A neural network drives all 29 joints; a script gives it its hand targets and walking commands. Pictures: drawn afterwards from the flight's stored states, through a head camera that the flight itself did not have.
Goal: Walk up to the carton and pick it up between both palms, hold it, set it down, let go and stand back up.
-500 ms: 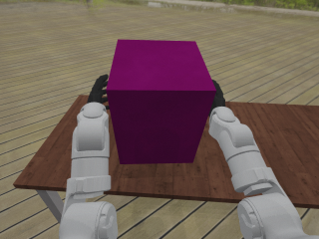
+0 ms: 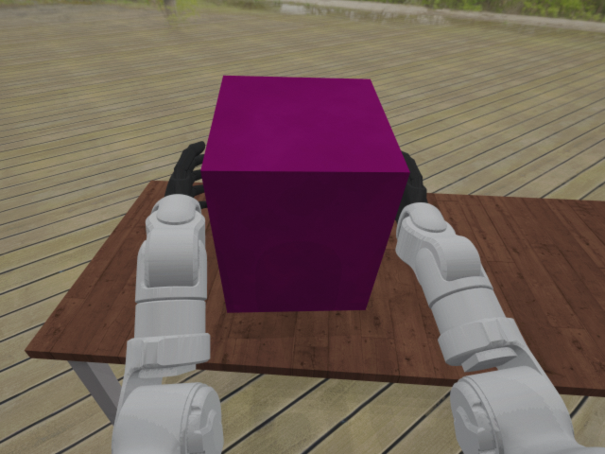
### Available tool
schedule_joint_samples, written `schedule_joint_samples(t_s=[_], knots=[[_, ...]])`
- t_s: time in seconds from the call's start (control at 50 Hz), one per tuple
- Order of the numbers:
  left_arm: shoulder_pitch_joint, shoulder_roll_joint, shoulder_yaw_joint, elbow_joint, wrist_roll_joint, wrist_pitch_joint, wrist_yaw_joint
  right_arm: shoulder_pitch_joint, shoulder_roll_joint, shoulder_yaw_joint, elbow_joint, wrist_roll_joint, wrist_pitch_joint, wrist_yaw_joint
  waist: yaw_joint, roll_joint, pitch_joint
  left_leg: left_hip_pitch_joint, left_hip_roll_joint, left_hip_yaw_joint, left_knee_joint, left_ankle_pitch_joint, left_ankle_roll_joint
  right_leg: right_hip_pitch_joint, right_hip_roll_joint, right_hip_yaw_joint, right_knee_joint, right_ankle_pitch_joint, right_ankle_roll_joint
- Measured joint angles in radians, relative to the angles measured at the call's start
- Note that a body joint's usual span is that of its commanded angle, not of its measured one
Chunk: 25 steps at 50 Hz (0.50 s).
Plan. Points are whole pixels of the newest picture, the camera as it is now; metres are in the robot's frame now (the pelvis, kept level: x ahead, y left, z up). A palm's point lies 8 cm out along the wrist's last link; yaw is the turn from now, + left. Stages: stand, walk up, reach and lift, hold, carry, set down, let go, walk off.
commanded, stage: hold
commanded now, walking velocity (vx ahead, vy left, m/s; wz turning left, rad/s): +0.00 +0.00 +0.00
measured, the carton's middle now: (297, 197) +0.42 +0.01 +0.19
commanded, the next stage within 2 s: set down in 0.06 s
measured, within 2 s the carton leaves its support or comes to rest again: neither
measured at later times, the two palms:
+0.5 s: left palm (191, 199) +0.41 +0.16 +0.20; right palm (400, 209) +0.40 -0.13 +0.18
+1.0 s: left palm (209, 219) +0.42 +0.14 +0.15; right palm (407, 232) +0.39 -0.15 +0.14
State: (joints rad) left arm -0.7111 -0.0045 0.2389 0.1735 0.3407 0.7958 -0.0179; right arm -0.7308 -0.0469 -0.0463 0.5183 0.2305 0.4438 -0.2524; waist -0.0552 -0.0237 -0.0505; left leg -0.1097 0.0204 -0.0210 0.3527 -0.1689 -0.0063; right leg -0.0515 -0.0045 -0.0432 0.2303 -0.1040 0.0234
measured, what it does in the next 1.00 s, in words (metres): stands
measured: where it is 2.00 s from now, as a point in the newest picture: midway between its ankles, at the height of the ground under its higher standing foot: outside the picture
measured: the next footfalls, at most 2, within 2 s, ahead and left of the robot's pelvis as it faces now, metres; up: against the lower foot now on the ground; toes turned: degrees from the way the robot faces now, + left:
none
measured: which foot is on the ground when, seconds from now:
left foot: down 0.00-1.00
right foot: down 0.00-1.00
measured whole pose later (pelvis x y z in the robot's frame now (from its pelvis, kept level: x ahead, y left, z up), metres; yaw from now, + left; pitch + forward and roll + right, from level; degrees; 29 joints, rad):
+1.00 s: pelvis +0.02 +0.00 +0.00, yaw +0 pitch -5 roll -1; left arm -0.70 -0.01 0.31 0.44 0.37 0.41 -0.06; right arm -0.68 0.09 -0.24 0.75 -0.02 -0.02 -0.20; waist -0.09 -0.08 0.06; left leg -0.05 0.02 -0.02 0.33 -0.19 -0.01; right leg 0.01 -0.01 -0.05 0.21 -0.13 0.02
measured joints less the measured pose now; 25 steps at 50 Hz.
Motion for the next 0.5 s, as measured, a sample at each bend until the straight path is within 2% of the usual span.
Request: schedule_joint_samples(t_s=[0.18, 0.36, 0.5], knots=[[0.0, 0.001, 0.009, 0.0, 0.001, -0.014, -0.001, -0.003, 0.024, -0.03, 0.019, -0.015, -0.029, 0.007, -0.001, 0.0, 0.0, 0.004, 0.0, 0.0, -0.005, 0.001, 0.0, 0.001, 0.0, 0.0, 0.0, -0.002, 0.0], [-0.019, 0.003, 0.064, 0.101, 0.037, -0.195, -0.038, -0.022, 0.11, -0.14, 0.124, -0.194, -0.208, 0.051, -0.002, -0.011, 0.006, 0.021, 0.0, 0.0, -0.03, 0.001, 0.0, 0.007, 0.0, 0.0, 0.001, -0.015, 0.0], [-0.018, 0.01, 0.072, 0.141, 0.05, -0.267, -0.062, -0.008, 0.124, -0.155, 0.146, -0.233, -0.319, 0.05, -0.003, -0.028, 0.072, 0.059, 0.0, 0.0, -0.04, -0.008, 0.0, 0.046, 0.0, -0.001, -0.011, -0.023, 0.0]])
